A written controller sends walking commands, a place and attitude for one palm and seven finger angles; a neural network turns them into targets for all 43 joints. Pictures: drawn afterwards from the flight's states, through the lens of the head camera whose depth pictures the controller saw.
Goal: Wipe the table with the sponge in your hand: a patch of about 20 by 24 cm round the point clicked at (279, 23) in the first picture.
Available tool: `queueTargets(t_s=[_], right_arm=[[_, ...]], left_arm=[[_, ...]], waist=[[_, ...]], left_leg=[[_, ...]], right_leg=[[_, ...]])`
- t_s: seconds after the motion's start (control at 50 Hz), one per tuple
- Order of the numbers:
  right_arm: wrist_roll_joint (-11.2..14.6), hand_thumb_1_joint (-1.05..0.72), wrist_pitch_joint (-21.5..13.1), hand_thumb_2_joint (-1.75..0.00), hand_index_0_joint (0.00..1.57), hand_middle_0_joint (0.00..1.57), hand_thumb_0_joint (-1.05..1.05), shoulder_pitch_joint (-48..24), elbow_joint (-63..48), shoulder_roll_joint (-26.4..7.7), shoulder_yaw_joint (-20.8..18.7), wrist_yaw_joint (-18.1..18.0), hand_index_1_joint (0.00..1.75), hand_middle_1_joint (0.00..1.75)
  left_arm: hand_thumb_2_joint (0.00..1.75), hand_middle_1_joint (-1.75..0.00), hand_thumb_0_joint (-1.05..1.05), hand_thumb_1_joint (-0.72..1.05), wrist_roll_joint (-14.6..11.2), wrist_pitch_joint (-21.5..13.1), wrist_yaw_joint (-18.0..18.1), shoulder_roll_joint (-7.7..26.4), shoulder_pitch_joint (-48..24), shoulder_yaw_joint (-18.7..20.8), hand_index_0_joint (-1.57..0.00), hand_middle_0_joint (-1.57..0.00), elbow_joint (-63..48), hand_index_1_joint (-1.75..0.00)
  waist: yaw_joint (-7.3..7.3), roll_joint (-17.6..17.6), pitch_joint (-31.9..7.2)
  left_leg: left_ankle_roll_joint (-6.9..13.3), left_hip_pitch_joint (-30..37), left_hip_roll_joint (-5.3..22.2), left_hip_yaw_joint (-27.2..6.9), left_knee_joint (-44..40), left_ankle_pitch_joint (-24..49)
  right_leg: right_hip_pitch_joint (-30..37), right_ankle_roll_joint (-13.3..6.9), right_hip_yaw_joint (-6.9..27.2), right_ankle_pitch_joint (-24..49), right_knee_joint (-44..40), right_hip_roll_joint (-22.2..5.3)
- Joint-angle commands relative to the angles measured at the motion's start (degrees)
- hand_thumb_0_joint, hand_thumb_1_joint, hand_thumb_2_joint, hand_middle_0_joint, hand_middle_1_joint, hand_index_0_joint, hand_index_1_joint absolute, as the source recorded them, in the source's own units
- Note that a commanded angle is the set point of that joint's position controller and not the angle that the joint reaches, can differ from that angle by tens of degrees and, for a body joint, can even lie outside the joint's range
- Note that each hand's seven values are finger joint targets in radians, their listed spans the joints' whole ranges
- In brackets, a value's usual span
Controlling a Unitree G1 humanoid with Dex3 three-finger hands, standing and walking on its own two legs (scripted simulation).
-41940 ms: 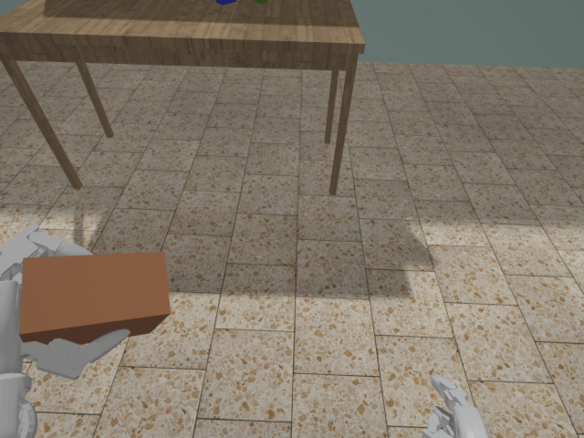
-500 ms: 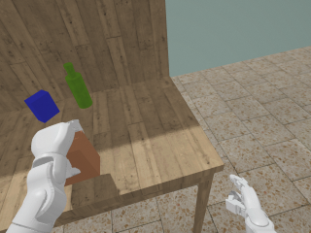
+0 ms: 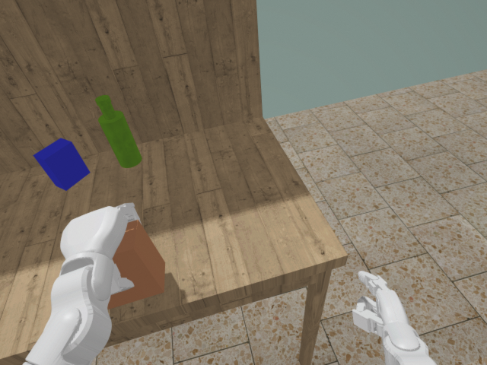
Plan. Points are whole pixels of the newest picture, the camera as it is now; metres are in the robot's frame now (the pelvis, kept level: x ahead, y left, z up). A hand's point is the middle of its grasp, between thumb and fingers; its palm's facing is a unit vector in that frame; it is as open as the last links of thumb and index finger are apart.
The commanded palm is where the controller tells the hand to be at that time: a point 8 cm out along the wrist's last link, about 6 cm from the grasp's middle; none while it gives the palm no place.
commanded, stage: move the sponge above the wiping area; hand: left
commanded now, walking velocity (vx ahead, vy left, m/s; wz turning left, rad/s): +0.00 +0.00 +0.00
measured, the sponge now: (125, 272) +0.23 +0.25 +0.04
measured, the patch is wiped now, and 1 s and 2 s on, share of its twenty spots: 0.00 0.00 0.00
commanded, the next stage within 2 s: lower the sponge onto the table in 1.78 s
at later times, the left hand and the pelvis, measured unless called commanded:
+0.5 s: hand (122, 256) +0.23 +0.24 +0.09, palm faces -0.03 -0.13 -0.99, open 10.2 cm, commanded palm +0.21 +0.25 +0.19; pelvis +0.00 -0.01 +0.00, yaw +0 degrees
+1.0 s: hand (121, 238) +0.25 +0.24 +0.11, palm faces +0.07 -0.08 -0.99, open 10.2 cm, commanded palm +0.22 +0.25 +0.19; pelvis +0.00 +0.00 +0.00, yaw -1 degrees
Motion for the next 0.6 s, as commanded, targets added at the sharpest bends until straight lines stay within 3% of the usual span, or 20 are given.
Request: queueTargets(t_s=[0.0,0.04,0.06,0.08,0.14,0.16,0.2,0.24,0.26,0.3,0.34,0.36,0.42,0.44,0.46,0.48,0.5,0.54,0.56,0.58], right_arm=[[-1.5,-0.9,-5.4,-0.9,0.2,0.2,0.0,-12.9,-10.4,-3.0,-2.0,-1.2,0.3,0.3],[-1.4,-0.9,-6.3,-0.9,0.2,0.2,0.0,-13.3,-9.0,-3.0,-2.2,-1.6,0.3,0.3],[-1.5,-0.9,-6.7,-0.9,0.2,0.2,0.0,-12.3,-9.1,-2.3,-2.2,-1.6,0.3,0.3],[-1.3,-0.9,-6.9,-0.9,0.2,0.2,0.0,-12.0,-8.3,-2.5,-2.5,-1.4,0.3,0.3],[-0.7,-0.9,-5.9,-0.9,0.2,0.2,0.0,-14.6,-7.1,-3.6,-2.5,-0.7,0.3,0.3],[-0.6,-0.9,-5.5,-0.9,0.2,0.2,0.0,-14.4,-7.8,-3.5,-2.6,-0.4,0.3,0.3],[-0.3,-0.9,-4.5,-0.9,0.2,0.2,0.0,-14.9,-8.6,-4.0,-2.5,0.3,0.3,0.3],[0.1,-0.9,-3.7,-0.9,0.2,0.2,0.0,-16.1,-8.9,-4.2,-2.2,0.5,0.3,0.3],[0.2,-0.9,-3.3,-0.9,0.2,0.2,0.0,-15.2,-9.9,-4.3,-2.1,0.6,0.3,0.3],[0.4,-0.9,-3.3,-0.9,0.2,0.2,0.0,-14.9,-10.7,-4.2,-1.9,0.5,0.3,0.3],[0.2,-0.9,-3.8,-0.9,0.2,0.2,0.0,-15.4,-10.8,-4.1,-1.9,0.1,0.3,0.3],[-0.2,-0.9,-4.3,-0.9,0.2,0.2,0.0,-14.4,-11.5,-3.9,-1.9,-0.2,0.3,0.3],[-1.4,-0.9,-5.3,-0.9,0.2,0.2,0.0,-12.6,-10.3,-3.6,-2.2,-1.3,0.3,0.3],[-1.6,-0.9,-6.1,-0.9,0.2,0.2,0.0,-13.3,-10.1,-3.7,-2.3,-1.8,0.3,0.3],[-1.9,-0.9,-6.9,-0.9,0.2,0.2,0.0,-12.0,-10.2,-2.9,-2.3,-2.2,0.3,0.3],[-1.8,-0.9,-7.2,-0.9,0.2,0.2,0.0,-11.2,-9.1,-2.9,-2.5,-2.3,0.3,0.3],[-1.7,-0.9,-7.2,-0.9,0.2,0.2,0.0,-11.2,-8.6,-3.0,-2.7,-2.2,0.3,0.3],[-1.1,-0.9,-7.2,-0.9,0.2,0.2,0.0,-12.8,-7.5,-3.3,-2.7,-1.9,0.3,0.3],[-0.9,-0.9,-7.1,-0.9,0.2,0.2,0.0,-12.7,-7.5,-3.1,-2.7,-1.7,0.3,0.3],[-0.6,-0.9,-6.8,-0.9,0.2,0.2,0.0,-13.0,-7.2,-3.3,-2.8,-1.5,0.3,0.3]], left_arm=[[1.3,-1.6,0.0,0.1,7.2,-6.8,5.3,16.8,-25.8,10.0,-1.2,-1.2,-16.9,-1.6],[1.3,-1.6,0.0,0.1,7.4,-8.5,7.4,19.0,-27.3,13.2,-1.2,-1.2,-15.3,-1.6],[1.3,-1.6,0.0,0.1,6.5,-9.1,7.9,15.0,-26.7,10.4,-1.2,-1.2,-13.8,-1.6],[1.3,-1.6,0.0,0.1,5.8,-9.1,8.5,15.7,-25.0,11.7,-1.2,-1.2,-11.1,-1.6],[1.3,-1.6,0.0,0.1,2.3,-5.4,8.6,16.4,-19.9,15.0,-1.2,-1.2,-4.5,-1.6],[1.3,-1.6,0.0,0.1,0.7,-4.2,8.0,12.9,-17.2,13.0,-1.2,-1.2,-4.7,-1.6],[1.3,-1.6,0.0,0.1,-0.6,-1.9,6.3,12.8,-13.2,12.6,-1.2,-1.2,-5.1,-1.6],[1.3,-1.6,0.0,0.1,-1.3,0.3,4.2,11.2,-8.2,11.8,-1.2,-1.2,-4.1,-1.6],[1.3,-1.6,0.0,0.1,-1.8,0.5,2.9,9.2,-7.6,9.2,-1.2,-1.2,-5.9,-1.6],[1.3,-1.6,0.0,0.1,-1.0,0.3,1.4,9.1,-8.9,7.2,-1.2,-1.2,-8.5,-1.6],[1.3,-1.6,0.0,0.1,0.7,-1.1,1.3,12.0,-12.8,8.5,-1.2,-1.2,-11.4,-1.6],[1.3,-1.6,0.0,0.1,1.5,-2.3,1.2,11.3,-14.3,7.0,-1.2,-1.2,-12.9,-1.6],[1.3,-1.6,0.0,0.1,5.7,-7.0,3.6,19.1,-21.9,12.6,-1.2,-1.2,-15.1,-1.6],[1.3,-1.6,0.0,0.1,6.1,-8.6,5.1,22.9,-24.0,16.3,-1.2,-1.2,-17.6,-1.6],[1.3,-1.6,0.0,0.1,6.2,-9.9,6.3,20.6,-24.4,15.1,-1.2,-1.2,-16.8,-1.6],[1.3,-1.6,0.0,0.1,6.4,-10.9,7.6,21.0,-24.0,16.0,-1.2,-1.2,-14.0,-1.6],[1.3,-1.6,0.0,0.1,5.7,-11.4,8.3,18.7,-24.0,14.8,-1.2,-1.2,-12.6,-1.6],[1.3,-1.6,0.0,0.1,3.8,-9.9,9.3,19.0,-23.0,16.6,-1.2,-1.2,-8.7,-1.6],[1.3,-1.6,0.0,0.1,2.4,-9.0,9.1,15.2,-23.2,13.7,-1.2,-1.2,-7.3,-1.6],[1.3,-1.6,0.0,0.1,1.6,-7.7,9.0,15.8,-22.6,14.2,-1.2,-1.2,-4.9,-1.6]], waist=[[0.33,0.3,-15.9],[0.72,2.0,-14.1],[0.52,1.3,-13.8],[0.66,-0.4,-12.6],[1.95,-2.4,-9.8],[1.82,-4.0,-10.6],[1.71,-5.6,-10.2],[1.38,-6.8,-7.6],[0.63,-7.1,-8.8],[-0.29,-7.6,-8.7],[-0.58,-6.5,-8.8],[-0.62,-5.9,-10.4],[0.01,-4.7,-13.3],[0.81,-1.9,-14.1],[0.86,-1.4,-15.2],[0.73,-0.8,-13.5],[0.51,-0.6,-12.6],[1.04,0.5,-9.6],[0.62,0.7,-9.9],[0.85,-1.5,-8.8]], left_leg=[[1.7,7.4,-0.5,-5.3,-2.2,7.7],[1.5,8.2,-0.4,-5.8,-2.8,6.2],[1.4,8.1,-0.6,-5.1,-2.7,7.2],[1.1,8.1,-0.6,-5.0,-2.6,7.9],[0.5,5.2,-0.6,-4.8,-3.5,7.5],[0.6,4.1,-0.3,-3.8,-3.0,8.1],[0.4,2.7,-0.3,-3.7,-2.5,9.7],[0.6,1.8,-0.4,-3.5,-2.3,8.3],[1.0,1.4,-0.2,-3.1,-1.9,7.8],[1.4,1.7,-0.5,-3.2,-1.0,7.1],[1.7,3.0,-0.4,-3.8,-1.0,5.2],[2.2,3.4,-0.7,-3.5,-0.6,5.4],[2.0,5.9,-1.1,-4.1,-0.1,6.7],[2.0,7.5,-1.1,-4.6,-0.3,6.3],[2.0,7.5,-1.3,-4.2,-0.2,7.7],[1.5,7.8,-1.3,-4.4,-0.5,7.9],[1.2,8.0,-1.2,-4.4,-0.8,8.1],[0.9,7.3,-1.1,-4.7,-2.0,6.4],[0.8,6.3,-0.7,-4.0,-2.3,5.7],[0.5,5.3,-0.7,-4.2,-2.6,5.4]], right_leg=[[2.5,-2.2,7.6,2.8,-5.5,-1.3],[1.7,-3.1,9.7,1.4,-6.6,-0.4],[1.9,-2.9,7.6,2.5,-6.6,-0.8],[1.1,-2.8,8.6,3.1,-7.2,-1.0],[2.1,-2.8,9.9,4.2,-7.4,-1.3],[3.7,-2.0,7.9,6.1,-6.7,-1.9],[4.2,-1.4,8.1,10.5,-5.8,-2.6],[2.3,-1.2,9.0,8.9,-6.3,-2.1],[2.8,-0.6,7.1,9.1,-5.8,-2.4],[1.6,-0.2,7.9,8.2,-5.7,-2.7],[-0.4,-0.7,9.1,3.7,-6.2,-2.1],[0.4,-0.6,8.0,3.5,-5.9,-2.4],[0.9,-1.0,9.9,3.0,-6.5,-2.5],[1.1,-1.9,11.7,1.7,-7.0,-1.7],[2.2,-2.0,9.8,2.8,-6.5,-1.9],[0.7,-2.3,10.3,2.4,-7.3,-1.7],[0.4,-2.4,10.3,3.2,-7.7,-1.6],[-0.4,-3.0,11.7,1.5,-8.7,-1.2],[0.6,-2.4,9.5,1.7,-8.4,-1.9],[0.1,-2.0,9.6,1.7,-8.4,-2.0]])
